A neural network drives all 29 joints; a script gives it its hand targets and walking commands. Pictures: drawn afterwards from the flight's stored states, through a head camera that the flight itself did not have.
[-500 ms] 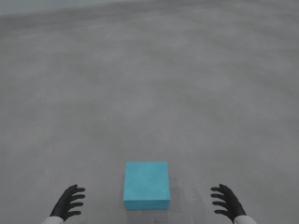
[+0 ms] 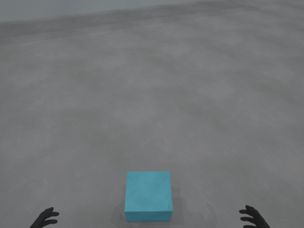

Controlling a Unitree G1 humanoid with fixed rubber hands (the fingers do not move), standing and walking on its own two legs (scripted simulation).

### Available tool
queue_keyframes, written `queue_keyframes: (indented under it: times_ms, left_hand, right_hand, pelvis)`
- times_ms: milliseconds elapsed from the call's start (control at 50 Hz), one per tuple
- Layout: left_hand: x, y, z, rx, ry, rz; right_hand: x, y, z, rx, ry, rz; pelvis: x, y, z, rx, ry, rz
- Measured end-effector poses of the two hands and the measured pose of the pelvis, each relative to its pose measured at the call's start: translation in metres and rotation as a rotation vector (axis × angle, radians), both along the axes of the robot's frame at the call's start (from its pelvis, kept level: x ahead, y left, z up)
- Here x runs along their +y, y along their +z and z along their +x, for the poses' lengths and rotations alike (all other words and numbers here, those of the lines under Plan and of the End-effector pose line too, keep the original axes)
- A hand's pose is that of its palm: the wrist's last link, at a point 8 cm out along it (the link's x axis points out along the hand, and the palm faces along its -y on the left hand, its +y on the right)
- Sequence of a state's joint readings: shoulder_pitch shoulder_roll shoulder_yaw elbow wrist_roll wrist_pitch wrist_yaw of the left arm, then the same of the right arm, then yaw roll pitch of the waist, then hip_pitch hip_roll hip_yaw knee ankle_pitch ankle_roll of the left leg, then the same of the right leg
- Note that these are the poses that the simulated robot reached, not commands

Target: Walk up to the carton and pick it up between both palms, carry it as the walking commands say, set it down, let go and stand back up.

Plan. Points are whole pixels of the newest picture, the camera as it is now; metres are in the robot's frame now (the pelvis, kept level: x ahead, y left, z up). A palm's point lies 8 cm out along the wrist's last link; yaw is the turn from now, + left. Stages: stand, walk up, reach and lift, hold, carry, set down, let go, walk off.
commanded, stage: stand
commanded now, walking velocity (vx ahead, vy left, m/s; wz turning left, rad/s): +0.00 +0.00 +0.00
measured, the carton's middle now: (148, 196) +0.43 +0.00 -0.67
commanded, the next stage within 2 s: none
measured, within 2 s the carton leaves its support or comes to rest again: neither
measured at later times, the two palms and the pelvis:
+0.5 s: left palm out of the picture +0.11 +0.30 -0.09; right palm out of the picture +0.11 -0.30 -0.09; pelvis +0.00 +0.00 +0.00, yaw +0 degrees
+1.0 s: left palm out of the picture +0.07 +0.31 -0.09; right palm out of the picture +0.08 -0.31 -0.09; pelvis -0.02 +0.00 +0.01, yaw +0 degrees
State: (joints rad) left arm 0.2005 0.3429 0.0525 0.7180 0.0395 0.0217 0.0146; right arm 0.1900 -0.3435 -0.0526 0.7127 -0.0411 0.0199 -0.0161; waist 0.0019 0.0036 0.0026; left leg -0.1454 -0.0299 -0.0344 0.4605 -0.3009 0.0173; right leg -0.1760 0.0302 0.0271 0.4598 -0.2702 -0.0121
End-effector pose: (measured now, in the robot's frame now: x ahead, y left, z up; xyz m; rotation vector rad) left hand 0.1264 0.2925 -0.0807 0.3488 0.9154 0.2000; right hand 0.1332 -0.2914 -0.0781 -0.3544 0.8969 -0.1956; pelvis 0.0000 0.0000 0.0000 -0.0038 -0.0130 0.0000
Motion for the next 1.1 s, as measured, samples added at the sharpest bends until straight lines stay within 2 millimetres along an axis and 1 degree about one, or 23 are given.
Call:
queue_keyframes:
  times_ms: [160, 300, 840, 1100]
  left_hand:
    - [-0.002, -0.005, 0.003, 0.022, -0.003, -0.005]
    - [-0.001, -0.007, -0.001, 0.045, 0.002, -0.006]
    - [0.012, -0.012, -0.044, 0.149, 0.036, 0.01]
    - [0.017, -0.014, -0.056, 0.183, 0.044, 0.014]
  right_hand:
    - [0.0, -0.006, -0.003, 0.036, -0.008, 0.003]
    - [-0.001, -0.01, -0.01, 0.067, -0.014, 0.004]
    - [-0.014, -0.015, -0.05, 0.166, -0.039, -0.011]
    - [-0.016, -0.016, -0.06, 0.193, -0.046, -0.014]
  pelvis:
    - [0.0, 0.001, 0.004, -0.002, 0.001, 0.001]
    - [0.0, 0.002, 0.004, -0.007, 0.001, 0.001]
    - [-0.001, 0.007, -0.013, -0.027, -0.001, 0.002]
    - [0.0, 0.008, -0.018, -0.029, 0.0, 0.003]
